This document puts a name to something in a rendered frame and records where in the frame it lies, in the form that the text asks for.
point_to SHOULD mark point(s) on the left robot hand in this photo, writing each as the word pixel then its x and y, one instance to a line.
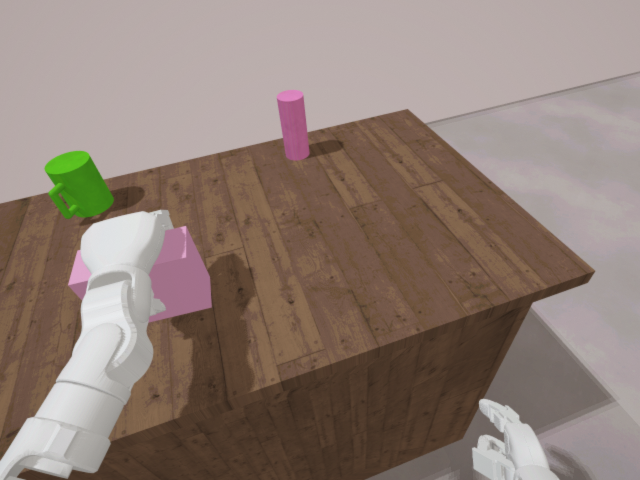
pixel 134 239

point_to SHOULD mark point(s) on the table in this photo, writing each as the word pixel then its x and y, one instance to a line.
pixel 363 300

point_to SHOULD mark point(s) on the sponge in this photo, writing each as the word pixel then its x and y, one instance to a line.
pixel 179 277

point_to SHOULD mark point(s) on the right robot hand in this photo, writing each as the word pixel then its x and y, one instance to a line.
pixel 497 460

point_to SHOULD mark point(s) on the left robot forearm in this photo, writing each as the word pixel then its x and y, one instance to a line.
pixel 70 431

